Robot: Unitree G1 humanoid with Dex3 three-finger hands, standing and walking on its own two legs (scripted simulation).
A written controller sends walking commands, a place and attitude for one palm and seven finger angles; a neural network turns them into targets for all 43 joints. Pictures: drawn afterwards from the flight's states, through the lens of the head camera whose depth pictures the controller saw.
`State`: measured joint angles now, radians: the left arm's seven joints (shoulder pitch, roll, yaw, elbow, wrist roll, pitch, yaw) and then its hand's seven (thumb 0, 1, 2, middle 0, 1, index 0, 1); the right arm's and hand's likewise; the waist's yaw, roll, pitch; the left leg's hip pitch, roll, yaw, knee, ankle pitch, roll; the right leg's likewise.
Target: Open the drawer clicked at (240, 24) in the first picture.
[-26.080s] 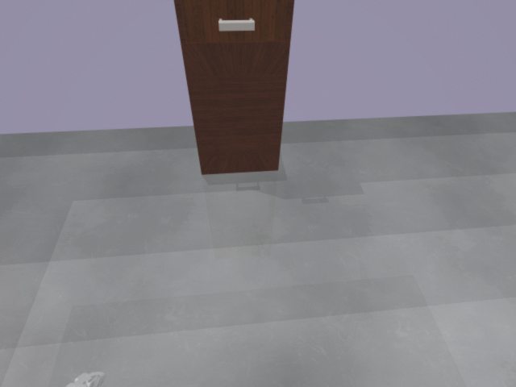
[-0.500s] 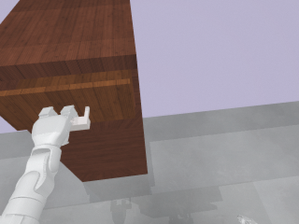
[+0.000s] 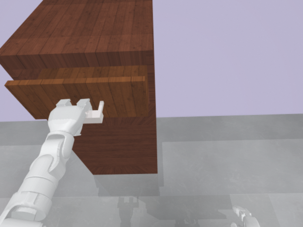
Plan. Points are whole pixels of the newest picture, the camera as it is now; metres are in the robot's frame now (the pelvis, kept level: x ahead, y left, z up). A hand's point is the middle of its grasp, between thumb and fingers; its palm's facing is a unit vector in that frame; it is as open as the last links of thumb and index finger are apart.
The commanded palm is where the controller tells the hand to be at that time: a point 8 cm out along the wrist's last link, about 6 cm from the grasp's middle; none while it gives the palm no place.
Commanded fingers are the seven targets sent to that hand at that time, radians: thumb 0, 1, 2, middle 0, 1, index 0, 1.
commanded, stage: pull the drawer open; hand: left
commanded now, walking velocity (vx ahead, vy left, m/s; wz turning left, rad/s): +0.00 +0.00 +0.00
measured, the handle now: (81, 110) +0.41 +0.25 +0.06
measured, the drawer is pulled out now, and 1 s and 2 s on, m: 0.06 0.14 0.29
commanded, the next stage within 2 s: open the thumb to release the handle in 1.78 s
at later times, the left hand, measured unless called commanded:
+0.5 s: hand (70, 152) +0.29 +0.25 +0.03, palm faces +0.03 -0.09 -1.00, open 5.9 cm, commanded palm +0.27 +0.25 +0.10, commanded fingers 0.00 0.90 0.90 -0.40 -1.35 -0.40 -1.35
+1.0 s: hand (69, 155) +0.28 +0.25 +0.04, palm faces -0.01 -0.06 -1.00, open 6.0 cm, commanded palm +0.25 +0.25 +0.10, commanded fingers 0.00 0.90 0.90 -0.40 -1.35 -0.40 -1.35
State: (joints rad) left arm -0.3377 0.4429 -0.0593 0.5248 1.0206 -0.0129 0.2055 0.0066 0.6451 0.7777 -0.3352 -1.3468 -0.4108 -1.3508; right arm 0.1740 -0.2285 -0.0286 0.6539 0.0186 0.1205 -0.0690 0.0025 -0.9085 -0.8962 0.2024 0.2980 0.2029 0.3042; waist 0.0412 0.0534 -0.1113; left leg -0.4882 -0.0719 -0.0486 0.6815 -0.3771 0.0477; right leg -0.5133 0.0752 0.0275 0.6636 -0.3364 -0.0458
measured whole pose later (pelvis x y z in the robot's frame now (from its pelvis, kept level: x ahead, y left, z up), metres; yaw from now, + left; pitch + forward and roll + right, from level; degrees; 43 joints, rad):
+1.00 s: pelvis +0.00 -0.01 +0.00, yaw +0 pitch +7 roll +0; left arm 0.02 0.42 -0.08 0.15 1.01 0.05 0.21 0.03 0.64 0.77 -0.33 -1.35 -0.41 -1.35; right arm 0.09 -0.22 0.00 0.64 0.00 0.11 -0.06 0.00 -0.91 -0.90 0.20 0.30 0.20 0.30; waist 0.09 0.05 -0.08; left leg -0.39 -0.07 -0.05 0.64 -0.37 0.04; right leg -0.43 0.08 0.03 0.65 -0.34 -0.05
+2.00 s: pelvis -0.01 +0.00 -0.01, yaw -2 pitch +6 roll +0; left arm 0.70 0.44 -0.03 -0.35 1.01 0.00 0.39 0.02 0.61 0.75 -0.36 -1.35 -0.41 -1.34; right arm 0.11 -0.26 0.01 0.54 -0.02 0.12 0.01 0.01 -0.91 -0.90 0.20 0.30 0.20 0.30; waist 0.12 0.06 -0.09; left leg -0.45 -0.05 -0.02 0.79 -0.44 0.04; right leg -0.49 0.10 0.04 0.77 -0.39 -0.06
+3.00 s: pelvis -0.03 -0.02 +0.00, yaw +0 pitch +3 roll +0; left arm 0.50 0.45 -0.03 -0.21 0.97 0.00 0.29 0.00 -0.49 0.30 -0.39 -1.22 -0.39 -1.26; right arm 0.08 -0.20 0.01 0.61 -0.01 0.08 -0.06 0.01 -0.91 -0.90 0.20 0.30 0.20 0.30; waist 0.13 0.08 -0.07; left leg -0.38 -0.06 -0.05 0.69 -0.37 0.02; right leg -0.41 0.09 0.02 0.69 -0.33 -0.07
